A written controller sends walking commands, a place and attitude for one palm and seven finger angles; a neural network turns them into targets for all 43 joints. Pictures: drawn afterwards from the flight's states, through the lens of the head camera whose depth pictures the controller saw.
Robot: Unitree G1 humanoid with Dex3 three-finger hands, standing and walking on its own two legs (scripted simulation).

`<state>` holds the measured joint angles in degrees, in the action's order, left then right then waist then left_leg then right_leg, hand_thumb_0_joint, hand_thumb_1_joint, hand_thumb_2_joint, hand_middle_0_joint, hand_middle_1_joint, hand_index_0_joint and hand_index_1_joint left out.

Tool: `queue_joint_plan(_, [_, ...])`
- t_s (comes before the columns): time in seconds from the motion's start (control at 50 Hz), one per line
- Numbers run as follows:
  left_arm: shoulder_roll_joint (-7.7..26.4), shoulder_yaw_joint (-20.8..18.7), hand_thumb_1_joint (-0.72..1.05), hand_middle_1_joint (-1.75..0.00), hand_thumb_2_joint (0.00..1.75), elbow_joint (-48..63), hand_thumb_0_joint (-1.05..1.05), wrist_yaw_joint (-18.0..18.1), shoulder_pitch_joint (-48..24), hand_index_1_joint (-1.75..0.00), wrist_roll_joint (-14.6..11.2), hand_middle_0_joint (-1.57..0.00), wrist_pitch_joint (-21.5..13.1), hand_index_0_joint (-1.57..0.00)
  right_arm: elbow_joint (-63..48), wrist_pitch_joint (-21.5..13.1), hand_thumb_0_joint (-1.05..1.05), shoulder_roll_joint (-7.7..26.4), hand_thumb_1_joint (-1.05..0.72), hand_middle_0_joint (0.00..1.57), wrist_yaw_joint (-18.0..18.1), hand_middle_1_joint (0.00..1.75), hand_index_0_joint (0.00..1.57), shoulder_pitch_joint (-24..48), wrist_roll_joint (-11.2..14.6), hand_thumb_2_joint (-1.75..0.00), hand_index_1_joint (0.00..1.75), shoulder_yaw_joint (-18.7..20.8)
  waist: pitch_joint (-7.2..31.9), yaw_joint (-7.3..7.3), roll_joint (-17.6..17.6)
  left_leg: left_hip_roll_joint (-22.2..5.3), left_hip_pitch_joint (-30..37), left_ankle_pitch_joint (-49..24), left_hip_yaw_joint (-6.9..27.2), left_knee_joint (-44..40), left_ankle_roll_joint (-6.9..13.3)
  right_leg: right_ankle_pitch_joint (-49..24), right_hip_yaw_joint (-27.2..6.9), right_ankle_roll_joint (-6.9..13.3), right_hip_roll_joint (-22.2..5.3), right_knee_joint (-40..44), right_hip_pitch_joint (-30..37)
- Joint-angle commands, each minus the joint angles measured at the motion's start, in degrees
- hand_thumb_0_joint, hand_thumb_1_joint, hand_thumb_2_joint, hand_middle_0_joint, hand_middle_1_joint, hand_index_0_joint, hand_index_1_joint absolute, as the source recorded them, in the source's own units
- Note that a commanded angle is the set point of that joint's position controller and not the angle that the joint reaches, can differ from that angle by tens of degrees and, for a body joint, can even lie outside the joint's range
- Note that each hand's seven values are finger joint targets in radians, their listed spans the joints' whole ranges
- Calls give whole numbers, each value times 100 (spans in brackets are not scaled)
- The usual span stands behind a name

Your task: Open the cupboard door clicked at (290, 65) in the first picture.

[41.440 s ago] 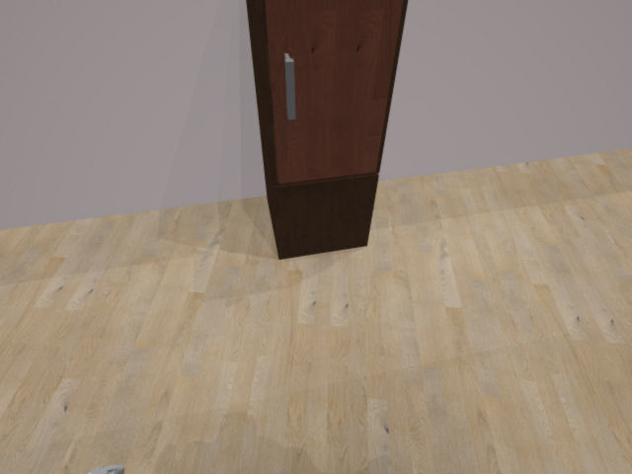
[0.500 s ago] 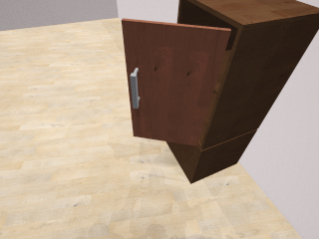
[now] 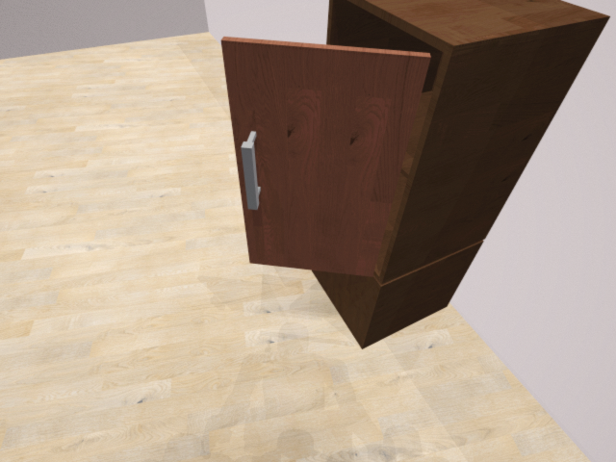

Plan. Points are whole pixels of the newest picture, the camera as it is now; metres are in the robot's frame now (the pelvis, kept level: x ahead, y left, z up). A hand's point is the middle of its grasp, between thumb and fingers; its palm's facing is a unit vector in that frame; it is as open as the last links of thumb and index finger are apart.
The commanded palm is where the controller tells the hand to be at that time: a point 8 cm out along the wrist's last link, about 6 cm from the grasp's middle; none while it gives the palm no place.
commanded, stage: look again from close up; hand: left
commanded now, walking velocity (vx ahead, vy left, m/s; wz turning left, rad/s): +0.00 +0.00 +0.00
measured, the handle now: (253, 171) +0.66 +0.14 +0.00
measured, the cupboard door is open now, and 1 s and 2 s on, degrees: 56 56 56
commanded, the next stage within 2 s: shuffle to correct the standing spot in 1.80 s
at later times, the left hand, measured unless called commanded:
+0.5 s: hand out of the picture +0.01 +0.19 -0.18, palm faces +0.00 -0.98 -0.20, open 7.4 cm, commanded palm none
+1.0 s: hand out of the picture +0.02 +0.19 -0.18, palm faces +0.00 -0.98 -0.19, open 7.4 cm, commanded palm none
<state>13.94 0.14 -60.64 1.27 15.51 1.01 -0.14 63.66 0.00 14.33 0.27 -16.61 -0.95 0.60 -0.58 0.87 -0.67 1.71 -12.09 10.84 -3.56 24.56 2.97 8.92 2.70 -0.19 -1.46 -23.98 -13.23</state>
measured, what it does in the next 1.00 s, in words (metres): stands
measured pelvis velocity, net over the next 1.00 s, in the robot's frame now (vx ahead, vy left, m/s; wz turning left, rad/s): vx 0.02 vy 0.01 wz -0.01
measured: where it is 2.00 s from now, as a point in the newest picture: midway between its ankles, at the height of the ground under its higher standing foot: outside the picture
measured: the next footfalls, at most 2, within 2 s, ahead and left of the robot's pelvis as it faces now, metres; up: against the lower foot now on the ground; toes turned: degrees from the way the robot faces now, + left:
none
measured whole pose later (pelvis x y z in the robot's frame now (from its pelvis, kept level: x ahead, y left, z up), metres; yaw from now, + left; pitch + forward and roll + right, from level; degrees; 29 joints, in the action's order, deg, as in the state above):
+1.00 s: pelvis +0.02 +0.01 +0.00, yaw +0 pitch -2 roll +0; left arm 9.5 0.8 -63.2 2.4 17.7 1.2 -0.2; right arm 65.6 -0.6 9.5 1.1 -15.2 -0.4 -0.1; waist -1.1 0.0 -1.2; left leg 3.0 -8.3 11.3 -4.2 21.2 4.0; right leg 9.8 1.8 -1.6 -2.5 -21.9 -10.2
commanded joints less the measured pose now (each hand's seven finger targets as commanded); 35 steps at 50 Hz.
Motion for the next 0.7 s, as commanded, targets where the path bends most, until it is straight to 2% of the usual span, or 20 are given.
queue_joint_plan(0.0, [714, -158, 90, -30, 90, 215, 0, 66, 125, -30, -12, -20, -151, -20, -272, -168, 0, 750, -90, 20, 35, 30, 20, 166, 15, -90, 30, 158, -164, -69, 34, -784, -465, 725, 892, -852, -85, 481, -696, 221, -578, 503, 268])
queue_joint_plan(0.08, [596, -123, 90, -30, 90, 159, 0, 86, 177, -30, -7, -20, -144, -20, -210, -170, 0, 665, -90, 20, 44, 30, 20, 180, 29, -90, 30, 143, -166, -60, 140, -815, -340, 539, 862, -881, -102, 200, -655, 198, -552, 466, 289])
queue_joint_plan(0.22, [421, -88, 90, -30, 90, 86, 0, 109, 279, -30, 4, -20, -133, -20, -155, -156, 0, 528, -90, 20, 56, 30, 20, 197, 43, -90, 30, 135, -239, -56, 63, -820, -251, 536, 853, -942, -119, 112, -627, 153, -534, 479, 250])
queue_joint_plan(0.68, [221, -69, 90, -30, 90, -72, 0, 130, 558, -30, 20, -20, -111, -20, -70, -159, 0, 369, -90, 20, 89, 30, 20, 151, 57, -90, 30, 117, -341, -80, 37, -833, -91, 351, 853, -1068, -109, -123, -528, 98, -533, 469, 314])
